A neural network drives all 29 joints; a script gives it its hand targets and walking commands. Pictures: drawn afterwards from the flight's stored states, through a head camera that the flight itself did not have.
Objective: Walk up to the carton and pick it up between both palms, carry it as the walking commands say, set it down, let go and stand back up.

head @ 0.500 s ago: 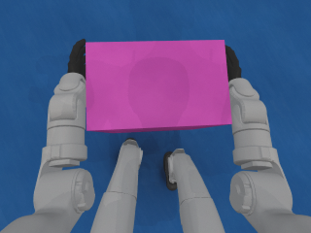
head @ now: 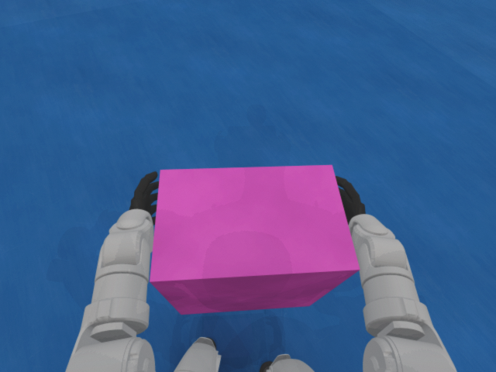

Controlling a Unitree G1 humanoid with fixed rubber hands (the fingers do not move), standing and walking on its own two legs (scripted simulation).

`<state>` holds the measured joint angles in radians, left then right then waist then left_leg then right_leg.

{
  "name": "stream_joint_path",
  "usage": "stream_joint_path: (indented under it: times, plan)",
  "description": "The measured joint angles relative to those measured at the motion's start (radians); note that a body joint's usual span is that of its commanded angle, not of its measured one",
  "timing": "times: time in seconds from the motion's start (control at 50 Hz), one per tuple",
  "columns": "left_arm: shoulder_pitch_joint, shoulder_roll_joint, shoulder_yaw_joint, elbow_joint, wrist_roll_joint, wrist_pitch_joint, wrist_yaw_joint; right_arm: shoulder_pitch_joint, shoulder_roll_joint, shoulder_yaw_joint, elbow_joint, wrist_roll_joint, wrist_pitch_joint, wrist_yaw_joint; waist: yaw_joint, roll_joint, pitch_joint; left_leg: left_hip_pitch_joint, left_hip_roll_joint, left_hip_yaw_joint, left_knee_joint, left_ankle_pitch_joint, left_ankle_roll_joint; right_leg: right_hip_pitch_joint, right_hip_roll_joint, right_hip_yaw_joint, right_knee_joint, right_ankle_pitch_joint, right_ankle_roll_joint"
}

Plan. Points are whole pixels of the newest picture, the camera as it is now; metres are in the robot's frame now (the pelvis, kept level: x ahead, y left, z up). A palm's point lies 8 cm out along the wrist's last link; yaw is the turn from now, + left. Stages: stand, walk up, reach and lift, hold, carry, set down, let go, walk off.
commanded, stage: reach and lift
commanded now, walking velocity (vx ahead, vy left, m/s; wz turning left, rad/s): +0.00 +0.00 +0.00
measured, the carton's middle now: (247, 249) +0.32 +0.02 -0.04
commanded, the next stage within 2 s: none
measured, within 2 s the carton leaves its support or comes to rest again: neither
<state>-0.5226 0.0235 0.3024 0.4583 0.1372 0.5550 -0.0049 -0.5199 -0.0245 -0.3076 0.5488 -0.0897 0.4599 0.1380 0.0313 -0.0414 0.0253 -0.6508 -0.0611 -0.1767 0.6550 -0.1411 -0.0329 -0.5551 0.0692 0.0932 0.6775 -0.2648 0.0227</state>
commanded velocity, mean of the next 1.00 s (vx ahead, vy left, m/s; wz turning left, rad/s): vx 0.00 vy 0.00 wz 0.00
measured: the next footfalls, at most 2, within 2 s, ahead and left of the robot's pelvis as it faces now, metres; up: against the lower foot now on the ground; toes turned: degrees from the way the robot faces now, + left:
none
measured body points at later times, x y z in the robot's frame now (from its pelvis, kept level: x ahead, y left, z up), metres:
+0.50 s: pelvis +0.08 -0.02 +0.03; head +0.05 -0.01 +0.48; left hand +0.36 +0.18 +0.06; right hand +0.38 -0.17 +0.06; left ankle +0.11 +0.12 -0.71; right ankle +0.04 -0.14 -0.71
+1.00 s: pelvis +0.08 -0.01 +0.03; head +0.05 +0.01 +0.48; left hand +0.37 +0.16 +0.05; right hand +0.35 -0.19 +0.06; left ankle +0.11 +0.12 -0.71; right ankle +0.05 -0.14 -0.71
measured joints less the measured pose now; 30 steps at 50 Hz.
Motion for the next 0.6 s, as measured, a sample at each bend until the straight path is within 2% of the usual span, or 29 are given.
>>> stream_joint_path:
  times: [0.12,0.22,0.3,0.4,0.48,0.6]
  plan:
    - [0.052,-0.037,0.053,0.053,0.073,0.008,-0.031,0.007,0.023,-0.070,0.093,-0.063,0.029,0.044,-0.012,-0.001,-0.099,0.157,0.002,0.030,-0.070,-0.020,0.012,0.147,-0.014,0.025,-0.060,-0.019,-0.013]
    - [0.099,-0.074,0.083,0.040,0.098,0.035,-0.038,0.042,0.012,-0.051,0.097,-0.068,0.065,0.058,0.011,0.009,-0.080,0.281,0.015,0.068,-0.127,-0.031,0.017,0.253,-0.017,0.055,-0.104,-0.020,-0.011]
    - [0.171,-0.081,0.042,-0.039,0.080,0.081,-0.028,0.122,-0.001,0.027,0.026,-0.039,0.087,0.055,0.034,0.013,-0.054,0.352,0.023,0.082,-0.177,-0.030,0.015,0.315,-0.018,0.068,-0.145,-0.016,-0.014]
    - [0.279,-0.056,-0.041,-0.181,0.021,0.141,-0.020,0.238,-0.006,0.130,-0.114,0.014,0.119,0.013,0.055,0.012,-0.059,0.426,0.030,0.081,-0.257,-0.018,0.010,0.385,-0.021,0.067,-0.217,-0.005,-0.024]
    - [0.355,-0.033,-0.070,-0.271,-0.017,0.174,-0.027,0.316,0.015,0.175,-0.224,0.022,0.160,-0.020,0.044,0.015,-0.082,0.498,0.032,0.065,-0.324,-0.005,0.008,0.465,-0.027,0.053,-0.294,0.010,-0.031]
    - [0.391,-0.016,-0.091,-0.273,-0.026,0.175,-0.060,0.385,0.055,0.155,-0.319,-0.008,0.218,-0.034,0.022,0.018,-0.062,0.594,0.032,0.048,-0.363,-0.006,0.008,0.576,-0.033,0.036,-0.356,0.016,-0.037]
